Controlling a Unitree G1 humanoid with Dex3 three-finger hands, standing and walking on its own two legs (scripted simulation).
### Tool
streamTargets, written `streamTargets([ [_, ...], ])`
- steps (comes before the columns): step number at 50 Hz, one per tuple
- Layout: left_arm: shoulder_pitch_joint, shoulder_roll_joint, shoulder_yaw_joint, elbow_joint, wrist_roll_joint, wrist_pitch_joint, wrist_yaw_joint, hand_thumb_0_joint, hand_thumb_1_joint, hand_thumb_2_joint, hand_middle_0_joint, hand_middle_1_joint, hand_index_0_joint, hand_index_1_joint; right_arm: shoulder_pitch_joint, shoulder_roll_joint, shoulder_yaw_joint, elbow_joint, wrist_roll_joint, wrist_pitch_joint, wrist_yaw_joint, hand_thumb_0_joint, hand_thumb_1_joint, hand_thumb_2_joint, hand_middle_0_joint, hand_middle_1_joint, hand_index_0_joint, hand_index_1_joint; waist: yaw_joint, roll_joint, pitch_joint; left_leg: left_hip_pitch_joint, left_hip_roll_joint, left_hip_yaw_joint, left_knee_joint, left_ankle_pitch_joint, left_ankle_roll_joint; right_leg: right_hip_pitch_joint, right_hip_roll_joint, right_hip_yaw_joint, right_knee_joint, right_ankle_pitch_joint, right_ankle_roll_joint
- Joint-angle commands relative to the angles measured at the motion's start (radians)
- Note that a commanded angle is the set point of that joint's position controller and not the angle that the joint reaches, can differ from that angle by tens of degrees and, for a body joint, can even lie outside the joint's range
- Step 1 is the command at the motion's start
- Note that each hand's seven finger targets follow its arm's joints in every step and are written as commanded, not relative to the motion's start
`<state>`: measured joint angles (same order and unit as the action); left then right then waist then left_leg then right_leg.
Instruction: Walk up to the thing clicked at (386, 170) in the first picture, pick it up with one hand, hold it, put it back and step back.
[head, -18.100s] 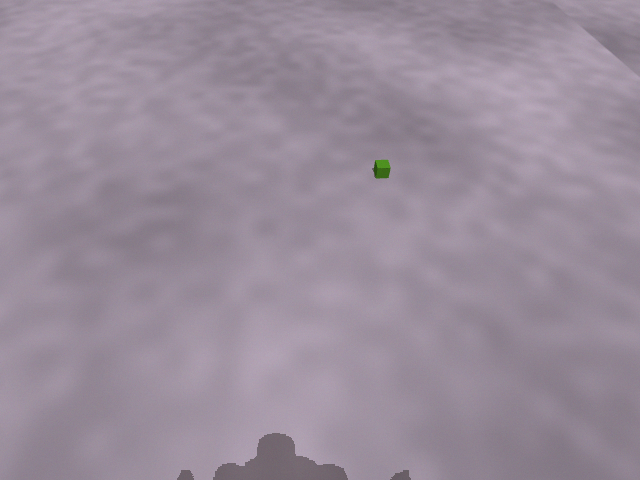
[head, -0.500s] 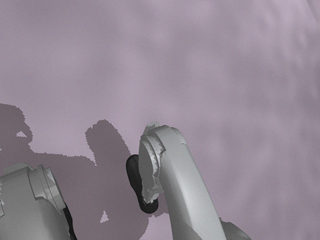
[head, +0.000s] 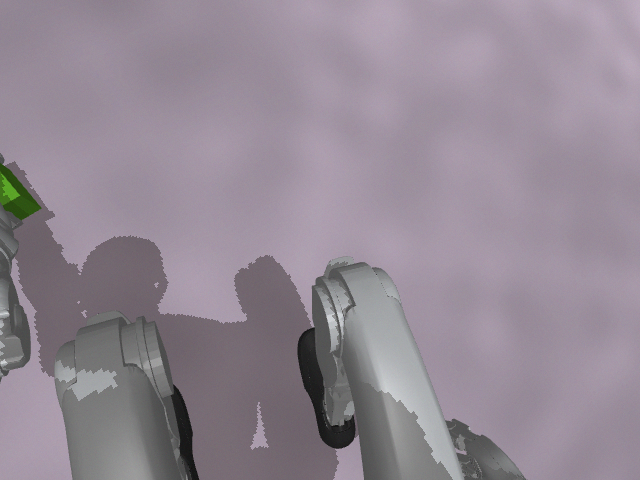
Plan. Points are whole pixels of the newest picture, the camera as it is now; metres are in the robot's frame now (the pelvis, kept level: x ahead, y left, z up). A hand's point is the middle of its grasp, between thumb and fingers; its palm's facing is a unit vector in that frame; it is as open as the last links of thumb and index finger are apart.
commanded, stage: lift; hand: left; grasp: from above
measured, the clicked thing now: out of the picture +0.49 +0.30 -0.19
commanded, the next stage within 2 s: hold in 1.70 s
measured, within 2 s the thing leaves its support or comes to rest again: neither
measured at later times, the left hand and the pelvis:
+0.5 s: hand out of the picture +0.44 +0.31 -0.06, palm faces -0.38 -0.22 -0.90, open 9.8 cm; pelvis +0.00 +0.00 +0.06, yaw +3 degrees
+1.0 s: hand out of the picture +0.37 +0.29 +0.13, palm faces -0.38 -0.24 -0.89, open 9.5 cm; pelvis +0.01 +0.00 +0.23, yaw +5 degrees
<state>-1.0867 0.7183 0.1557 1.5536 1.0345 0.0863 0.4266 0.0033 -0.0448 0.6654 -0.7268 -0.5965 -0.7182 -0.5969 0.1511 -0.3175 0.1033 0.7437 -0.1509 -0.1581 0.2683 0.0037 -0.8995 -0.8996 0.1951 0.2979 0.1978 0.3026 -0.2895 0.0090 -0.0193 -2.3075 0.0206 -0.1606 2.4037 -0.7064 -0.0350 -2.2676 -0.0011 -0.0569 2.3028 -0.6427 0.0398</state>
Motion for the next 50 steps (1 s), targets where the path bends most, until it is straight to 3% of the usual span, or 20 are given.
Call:
streamTargets([
  [1,-0.362,0.281,0.008,-0.211,0.01,-0.007,0.043,0.0,0.563,0.635,-0.969,-0.685,-0.997,-0.656,0.238,-0.243,-0.091,0.012,0.014,0.008,-0.028,0.0,-0.917,-0.908,0.199,0.3,0.199,0.3,0.003,0.308,-0.762,0.457,-0.017,0.13,-0.252,0.187,0.056,0.444,0.045,-0.079,-0.249,0.168,-0.068],
  [2,-0.344,0.271,0.004,-0.191,0.008,-0.004,0.041,0.0,0.483,0.693,-0.904,-0.605,-0.917,-0.589,0.242,-0.237,-0.092,0.01,0.016,0.013,-0.031,0.0,-0.872,-0.889,0.201,0.3,0.2,0.3,0.002,0.311,-0.779,0.455,-0.014,0.134,-0.251,0.194,0.055,0.475,0.047,-0.07,-0.252,0.175,-0.068],
  [3,-0.349,0.266,0.004,-0.218,0.005,-0.002,0.033,0.0,0.55,0.613,-0.958,-0.681,-0.988,-0.65,0.25,-0.236,-0.095,0.01,0.018,0.017,-0.033,0.0,-0.917,-0.908,0.199,0.3,0.199,0.3,0.007,0.305,-0.792,0.459,-0.016,0.138,-0.258,0.207,0.058,0.487,0.044,-0.07,-0.257,0.193,-0.066],
  [4,-0.334,0.272,0.013,-0.225,-0.001,0.001,0.028,0.0,0.47,0.693,-0.886,-0.601,-0.908,-0.599,0.248,-0.235,-0.104,0.012,0.023,0.021,-0.038,0.0,-0.867,-0.887,0.201,0.3,0.201,0.3,0.018,0.302,-0.806,0.463,-0.016,0.139,-0.265,0.207,0.058,0.487,0.043,-0.07,-0.262,0.19,-0.067],
  [6,-0.319,0.247,-0.001,-0.239,-0.004,0.011,0.011,0.0,0.58,0.614,-0.972,-0.627,-0.99,-0.607,0.25,-0.228,-0.112,0.008,0.032,0.033,-0.044,0.0,-0.902,-0.901,0.2,0.3,0.2,0.3,0.025,0.32,-0.809,0.487,-0.015,0.146,-0.283,0.222,0.056,0.488,0.042,-0.07,-0.267,0.21,-0.071],
  [12,-0.273,0.22,-0.015,-0.292,-0.015,0.037,-0.061,0.0,0.577,0.637,-0.983,-0.597,-0.991,-0.587,0.263,-0.218,-0.139,0.005,0.058,0.064,-0.066,0.0,-0.901,-0.901,0.2,0.3,0.2,0.3,0.05,0.292,-0.822,0.533,-0.022,0.15,-0.332,0.234,0.057,0.488,0.032,-0.065,-0.291,0.215,-0.077],
  [15,-0.232,0.212,-0.007,-0.369,-0.011,0.032,-0.084,0.0,0.552,0.671,-0.963,-0.622,-0.967,-0.617,0.262,-0.217,-0.154,-0.015,0.075,0.082,-0.079,0.0,-0.9,-0.9,0.2,0.3,0.2,0.3,0.079,0.301,-0.858,0.588,-0.027,0.146,-0.371,0.238,0.056,0.502,0.025,-0.065,-0.309,0.215,-0.081],
  [17,-0.228,0.168,-0.03,-0.433,-0.013,0.032,-0.1,0.0,0.556,0.665,-0.967,-0.603,-0.97,-0.599,0.266,-0.207,-0.159,-0.026,0.084,0.095,-0.085,0.0,-0.897,-0.9,0.2,0.3,0.2,0.3,0.073,0.303,-0.865,0.607,-0.028,0.149,-0.395,0.24,0.056,0.523,0.023,-0.061,-0.335,0.225,-0.079],
  [21,-0.171,0.166,-0.038,-0.509,-0.029,0.039,-0.133,0.0,0.496,0.671,-0.913,-0.632,-0.917,-0.626,0.254,-0.199,-0.175,-0.051,0.101,0.117,-0.109,0.0,-0.898,-0.9,0.2,0.3,0.2,0.3,0.096,0.277,-0.868,0.657,-0.028,0.14,-0.465,0.199,0.056,0.554,0.026,-0.055,-0.391,0.177,-0.083],
  [24,-0.134,0.108,-0.067,-0.557,-0.046,0.045,-0.152,0.0,0.496,0.65,-0.905,-0.62,-0.911,-0.611,0.235,-0.189,-0.18,-0.065,0.109,0.125,-0.13,0.0,-0.895,-0.898,0.2,0.3,0.2,0.3,0.09,0.256,-0.816,0.668,-0.031,0.134,-0.517,0.159,0.057,0.559,0.024,-0.049,-0.444,0.14,-0.081],
  [29,-0.04,0.088,-0.097,-0.654,-0.067,0.069,-0.18,0.0,0.465,0.616,-0.883,-0.585,-0.888,-0.578,0.189,-0.169,-0.187,-0.083,0.127,0.133,-0.172,0.0,-0.892,-0.897,0.201,0.3,0.2,0.3,0.121,0.212,-0.808,0.739,-0.028,0.13,-0.602,0.118,0.056,0.632,0.029,-0.026,-0.543,0.084,-0.08],
  [30,-0.034,0.059,-0.112,-0.683,-0.071,0.072,-0.188,0.0,0.465,0.628,-0.888,-0.575,-0.89,-0.571,0.185,-0.165,-0.187,-0.084,0.131,0.132,-0.18,0.0,-0.89,-0.896,0.201,0.3,0.2,0.3,0.112,0.233,-0.802,0.761,-0.028,0.128,-0.627,0.12,0.053,0.639,0.025,-0.027,-0.554,0.094,-0.079],
  [32,-0.011,0.086,-0.096,-0.744,-0.075,0.084,-0.192,0.0,0.468,0.605,-0.878,-0.579,-0.885,-0.569,0.174,-0.163,-0.189,-0.089,0.138,0.133,-0.199,0.0,-0.888,-0.896,0.201,0.3,0.2,0.3,0.135,0.225,-0.822,0.821,-0.025,0.114,-0.677,0.121,0.051,0.682,0.024,-0.027,-0.585,0.101,-0.078],
  [34,0.008,0.049,-0.121,-0.812,-0.084,0.102,-0.198,0.0,0.491,0.627,-0.896,-0.59,-0.901,-0.582,0.149,-0.15,-0.188,-0.101,0.145,0.133,-0.216,0.0,-0.888,-0.896,0.201,0.3,0.2,0.3,0.138,0.233,-0.852,0.892,-0.022,0.118,-0.715,0.154,0.048,0.736,0.023,-0.025,-0.625,0.134,-0.077],
  [37,0.079,0.039,-0.117,-0.817,-0.088,0.138,-0.197,0.0,0.521,0.614,-0.937,-0.535,-0.935,-0.535,0.133,-0.141,-0.185,-0.094,0.154,0.133,-0.245,0.0,-0.883,-0.894,0.201,0.3,0.2,0.3,0.15,0.213,-0.8,0.958,-0.021,0.112,-0.796,0.166,0.044,0.789,0.019,-0.025,-0.694,0.146,-0.073],
  [39,0.084,0.008,-0.144,-0.851,-0.098,0.158,-0.198,0.0,0.561,0.625,-0.975,-0.533,-0.972,-0.535,0.112,-0.125,-0.182,-0.098,0.157,0.131,-0.262,0.0,-0.883,-0.894,0.201,0.3,0.2,0.3,0.145,0.206,-0.793,1.008,-0.019,0.118,-0.84,0.157,0.043,0.846,0.022,-0.017,-0.753,0.133,-0.072],
  [40,0.094,0.034,-0.128,-0.863,-0.103,0.171,-0.195,0.0,0.569,0.617,-0.986,-0.517,-0.981,-0.52,0.108,-0.126,-0.178,-0.096,0.161,0.13,-0.271,0.0,-0.883,-0.894,0.201,0.3,0.2,0.3,0.155,0.202,-0.785,1.027,-0.019,0.116,-0.866,0.149,0.045,0.872,0.019,-0.013,-0.779,0.125,-0.07],
  [46,0.226,-0.074,-0.202,-0.869,-0.137,0.218,-0.206,0.0,0.598,0.529,-1.008,-0.468,-1.007,-0.467,0.084,-0.092,-0.165,-0.086,0.18,0.11,-0.305,0.0,-0.884,-0.894,0.201,0.3,0.2,0.3,0.161,0.148,-0.688,1.119,-0.021,0.143,-0.993,0.166,0.05,1.04,0.024,0.011,-0.943,0.133,-0.066],
  [49,0.257,-0.052,-0.2,-0.915,-0.152,0.231,-0.199,0.0,0.615,0.499,-1.024,-0.438,-1.025,-0.437,0.066,-0.077,-0.158,-0.09,0.188,0.101,-0.321,0.0,-0.884,-0.895,0.201,0.3,0.2,0.3,0.173,0.116,-0.658,1.178,-0.021,0.143,-1.068,0.167,0.05,1.153,0.029,0.026,-1.028,0.115,-0.064],
  [50,0.27,-0.079,-0.214,-0.911,-0.159,0.234,-0.201,0.0,0.604,0.498,-1.015,-0.441,-1.015,-0.441,0.066,-0.074,-0.155,-0.082,0.191,0.096,-0.326,0.0,-0.884,-0.895,0.201,0.3,0.2,0.3,0.172,0.111,-0.624,1.202,-0.018,0.138,-1.101,0.15,0.049,1.16,0.031,0.026,-1.052,0.106,-0.064],
])
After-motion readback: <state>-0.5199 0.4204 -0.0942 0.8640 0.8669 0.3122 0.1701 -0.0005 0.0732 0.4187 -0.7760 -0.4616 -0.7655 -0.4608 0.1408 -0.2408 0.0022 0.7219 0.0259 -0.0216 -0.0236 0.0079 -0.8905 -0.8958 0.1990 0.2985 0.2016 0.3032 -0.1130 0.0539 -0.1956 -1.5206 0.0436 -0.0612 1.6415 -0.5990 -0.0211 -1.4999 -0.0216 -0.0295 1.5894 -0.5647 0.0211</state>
